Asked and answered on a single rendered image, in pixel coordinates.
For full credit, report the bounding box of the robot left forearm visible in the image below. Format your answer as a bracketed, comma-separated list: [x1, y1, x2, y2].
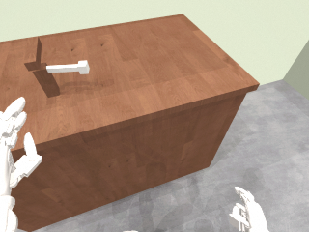
[0, 195, 18, 232]

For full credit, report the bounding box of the right robot hand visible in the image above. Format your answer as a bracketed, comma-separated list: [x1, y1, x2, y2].
[229, 187, 267, 232]

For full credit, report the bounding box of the tap lever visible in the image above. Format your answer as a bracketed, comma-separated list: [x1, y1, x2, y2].
[46, 60, 90, 74]

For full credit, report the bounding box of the counter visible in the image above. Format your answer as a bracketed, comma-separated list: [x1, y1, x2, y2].
[0, 14, 260, 232]

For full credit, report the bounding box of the left robot hand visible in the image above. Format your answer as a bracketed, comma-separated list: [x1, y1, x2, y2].
[0, 97, 42, 196]

